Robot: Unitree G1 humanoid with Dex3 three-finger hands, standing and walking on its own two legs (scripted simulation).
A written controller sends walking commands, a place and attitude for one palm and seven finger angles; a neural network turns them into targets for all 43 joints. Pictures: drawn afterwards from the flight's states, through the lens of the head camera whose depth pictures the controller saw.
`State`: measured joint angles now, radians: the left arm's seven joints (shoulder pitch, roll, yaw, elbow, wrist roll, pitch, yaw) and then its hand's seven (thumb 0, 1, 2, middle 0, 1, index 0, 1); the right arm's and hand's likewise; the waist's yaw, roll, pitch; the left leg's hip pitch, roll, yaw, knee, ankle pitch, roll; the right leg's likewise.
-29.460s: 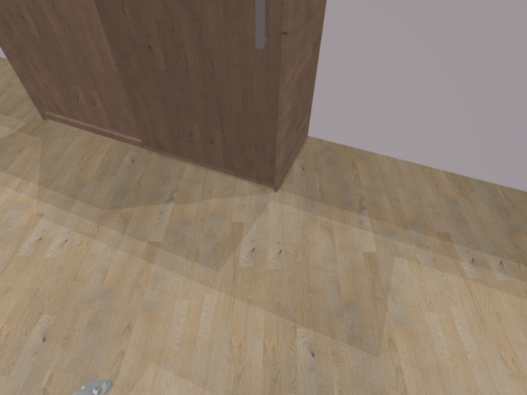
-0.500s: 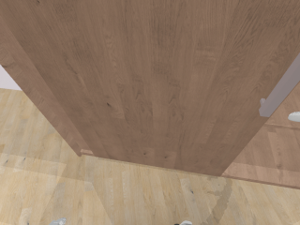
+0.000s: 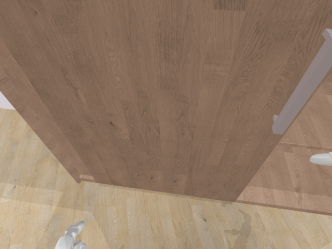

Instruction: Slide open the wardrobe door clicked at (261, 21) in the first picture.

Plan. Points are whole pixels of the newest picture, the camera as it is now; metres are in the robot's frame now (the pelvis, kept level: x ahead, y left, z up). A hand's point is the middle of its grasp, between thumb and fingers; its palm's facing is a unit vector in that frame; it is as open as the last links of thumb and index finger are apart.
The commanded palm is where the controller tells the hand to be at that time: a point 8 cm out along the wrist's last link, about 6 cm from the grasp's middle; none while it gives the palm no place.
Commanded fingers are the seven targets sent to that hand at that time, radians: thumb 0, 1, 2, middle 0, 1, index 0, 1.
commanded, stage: slip the hand off the handle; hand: right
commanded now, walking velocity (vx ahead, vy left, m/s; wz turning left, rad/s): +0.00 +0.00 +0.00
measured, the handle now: (298, 89) +0.47 -0.29 +0.15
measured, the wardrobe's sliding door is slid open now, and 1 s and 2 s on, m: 0.68 0.68 0.68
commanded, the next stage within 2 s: draw the hand back to the body in 0.24 s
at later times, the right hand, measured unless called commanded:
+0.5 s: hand out of the picture +0.28 -0.32 +0.14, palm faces +0.25 +0.97 -0.05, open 14.7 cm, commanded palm +0.23 -0.36 +0.14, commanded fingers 0.00 0.55 -0.20 0.25 1.15 0.25 1.15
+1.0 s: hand out of the picture +0.22 -0.31 +0.15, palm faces +0.41 +0.87 -0.27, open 14.0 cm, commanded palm +0.17 -0.33 +0.17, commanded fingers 0.00 0.08 -0.43 0.23 0.87 0.23 0.87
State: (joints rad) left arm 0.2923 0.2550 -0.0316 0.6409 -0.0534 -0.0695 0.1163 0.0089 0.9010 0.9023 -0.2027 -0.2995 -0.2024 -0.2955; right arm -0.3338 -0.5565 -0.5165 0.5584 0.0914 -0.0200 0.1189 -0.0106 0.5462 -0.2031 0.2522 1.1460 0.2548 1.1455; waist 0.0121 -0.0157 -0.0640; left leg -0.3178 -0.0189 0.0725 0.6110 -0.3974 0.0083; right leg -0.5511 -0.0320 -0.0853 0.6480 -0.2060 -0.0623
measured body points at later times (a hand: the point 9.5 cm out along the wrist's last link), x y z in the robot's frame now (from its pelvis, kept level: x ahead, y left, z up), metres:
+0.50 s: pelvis -0.02 +0.02 +0.00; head -0.02 +0.01 +0.45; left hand +0.16 +0.25 -0.08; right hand +0.26 -0.37 +0.15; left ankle -0.05 +0.12 -0.72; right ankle +0.08 -0.08 -0.72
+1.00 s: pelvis -0.02 +0.00 +0.01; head -0.04 +0.01 +0.46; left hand +0.18 +0.23 -0.05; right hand +0.19 -0.35 +0.16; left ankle -0.05 +0.12 -0.72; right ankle +0.08 -0.08 -0.72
